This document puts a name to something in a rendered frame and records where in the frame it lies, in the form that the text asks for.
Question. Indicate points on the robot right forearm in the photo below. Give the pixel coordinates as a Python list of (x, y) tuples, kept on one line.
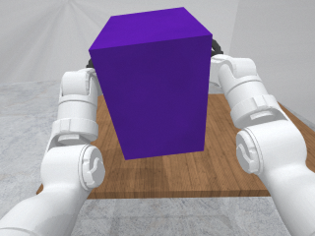
[(248, 99)]

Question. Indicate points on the left robot hand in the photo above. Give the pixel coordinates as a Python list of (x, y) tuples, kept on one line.
[(90, 65)]

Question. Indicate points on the table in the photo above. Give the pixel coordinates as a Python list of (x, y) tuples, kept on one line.
[(214, 172)]

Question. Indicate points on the right robot hand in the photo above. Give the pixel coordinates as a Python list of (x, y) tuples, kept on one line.
[(216, 47)]

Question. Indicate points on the robot right upper arm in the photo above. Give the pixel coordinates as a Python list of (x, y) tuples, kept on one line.
[(275, 152)]

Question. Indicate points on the robot left forearm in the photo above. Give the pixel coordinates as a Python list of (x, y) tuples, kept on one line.
[(77, 105)]

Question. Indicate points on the carton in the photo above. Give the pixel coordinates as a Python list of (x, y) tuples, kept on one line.
[(153, 69)]

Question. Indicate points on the robot left upper arm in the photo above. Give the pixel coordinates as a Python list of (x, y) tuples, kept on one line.
[(68, 175)]

